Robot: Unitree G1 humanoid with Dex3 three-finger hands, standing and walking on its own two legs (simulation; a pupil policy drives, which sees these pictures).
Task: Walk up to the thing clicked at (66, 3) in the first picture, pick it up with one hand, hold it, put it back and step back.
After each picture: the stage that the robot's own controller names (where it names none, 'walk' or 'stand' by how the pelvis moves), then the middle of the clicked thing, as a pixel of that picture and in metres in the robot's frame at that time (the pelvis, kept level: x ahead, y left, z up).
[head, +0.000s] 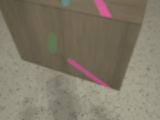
stand; out of the picture +1.07 +0.11 +0.09
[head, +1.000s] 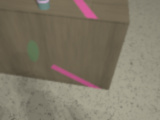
walk; out of the picture +0.96 +0.21 +0.10
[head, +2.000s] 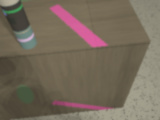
walk; (18, 20) +0.58 +0.24 +0.12
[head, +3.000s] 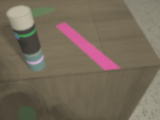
stand; (29, 42) +0.48 +0.20 +0.10
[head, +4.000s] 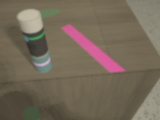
stand; (37, 45) +0.48 +0.18 +0.09
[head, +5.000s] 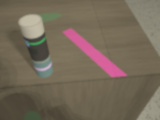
stand; (38, 49) +0.47 +0.18 +0.08
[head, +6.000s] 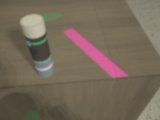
stand; (39, 49) +0.47 +0.17 +0.08
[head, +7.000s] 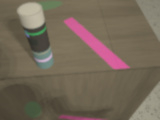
rise first; (38, 40) +0.48 +0.17 +0.09
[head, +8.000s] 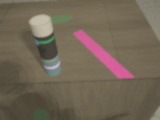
go down; (47, 48) +0.48 +0.18 +0.09
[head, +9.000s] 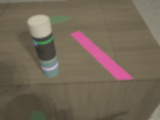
go down; (45, 49) +0.48 +0.16 +0.10
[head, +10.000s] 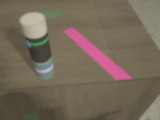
go down; (40, 50) +0.45 +0.16 +0.10
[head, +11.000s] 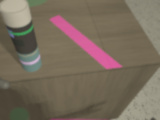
close in; (24, 40) +0.46 +0.17 +0.11
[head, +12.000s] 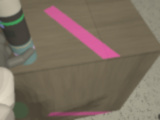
close; (16, 31) +0.48 +0.18 +0.14
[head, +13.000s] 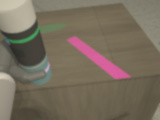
lift; (28, 47) +0.30 +0.13 +0.28
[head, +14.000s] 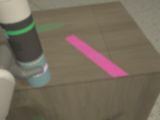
hold; (26, 45) +0.34 +0.15 +0.25
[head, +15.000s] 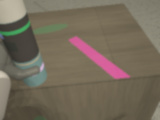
hold; (22, 45) +0.32 +0.16 +0.27
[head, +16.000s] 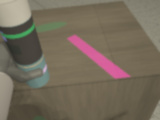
crouch; (25, 47) +0.31 +0.14 +0.26
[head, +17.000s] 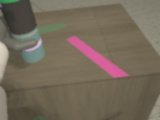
crouch; (20, 18) +0.38 +0.16 +0.31
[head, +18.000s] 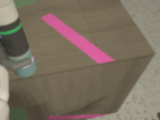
lower; (14, 42) +0.45 +0.18 +0.13
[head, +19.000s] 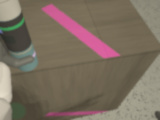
lower; (16, 36) +0.45 +0.17 +0.14
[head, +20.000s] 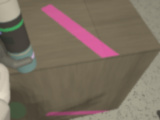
lower; (15, 38) +0.44 +0.17 +0.14
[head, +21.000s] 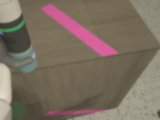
lower; (16, 38) +0.44 +0.17 +0.14
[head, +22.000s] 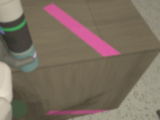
rest; (17, 37) +0.45 +0.17 +0.14
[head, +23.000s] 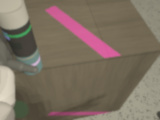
withdraw; (22, 42) +0.43 +0.16 +0.14
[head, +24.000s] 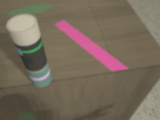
sink last; (34, 56) +0.40 +0.15 +0.12
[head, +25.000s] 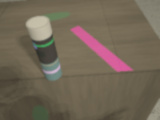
stand; (46, 52) +0.44 +0.16 +0.11
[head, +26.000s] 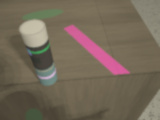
stand; (41, 57) +0.42 +0.16 +0.10
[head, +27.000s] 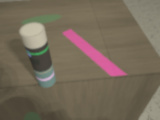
stand; (40, 59) +0.42 +0.16 +0.10
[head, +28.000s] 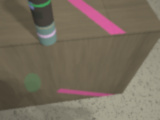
walk; (42, 14) +0.55 +0.14 +0.12
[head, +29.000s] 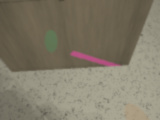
walk; out of the picture +0.89 +0.12 +0.11
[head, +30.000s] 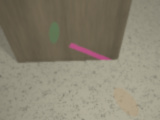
stand; out of the picture +1.21 +0.14 +0.11
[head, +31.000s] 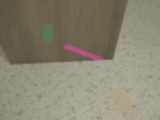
stand; out of the picture +1.16 +0.15 +0.09
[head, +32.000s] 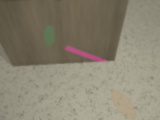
stand; out of the picture +1.16 +0.15 +0.08
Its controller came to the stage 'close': yes
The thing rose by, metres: 0.21
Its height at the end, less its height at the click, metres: +0.00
